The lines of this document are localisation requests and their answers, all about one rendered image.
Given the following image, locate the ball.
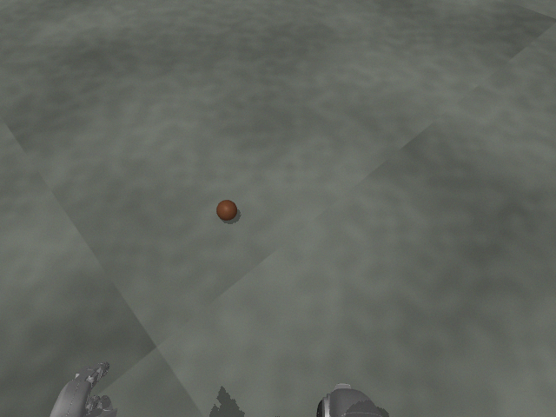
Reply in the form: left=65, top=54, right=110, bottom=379
left=216, top=200, right=237, bottom=221

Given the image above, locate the left robot hand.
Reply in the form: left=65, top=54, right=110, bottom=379
left=50, top=362, right=117, bottom=417

